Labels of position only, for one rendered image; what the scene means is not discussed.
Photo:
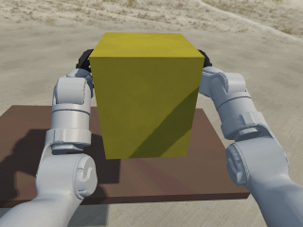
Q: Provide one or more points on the robot left forearm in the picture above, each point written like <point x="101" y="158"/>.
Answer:
<point x="71" y="109"/>

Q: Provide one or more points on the table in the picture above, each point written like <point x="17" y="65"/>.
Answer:
<point x="200" y="176"/>

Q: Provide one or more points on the left robot hand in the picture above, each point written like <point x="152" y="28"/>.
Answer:
<point x="84" y="61"/>

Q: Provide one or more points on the right robot upper arm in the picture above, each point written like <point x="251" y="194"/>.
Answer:
<point x="259" y="164"/>

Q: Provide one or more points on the carton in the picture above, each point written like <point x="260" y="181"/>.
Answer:
<point x="146" y="87"/>

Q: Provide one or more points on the left robot upper arm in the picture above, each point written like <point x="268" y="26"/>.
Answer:
<point x="62" y="182"/>

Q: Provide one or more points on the robot right forearm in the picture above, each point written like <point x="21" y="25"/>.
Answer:
<point x="239" y="116"/>

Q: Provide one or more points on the right robot hand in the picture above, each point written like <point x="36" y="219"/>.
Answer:
<point x="207" y="62"/>

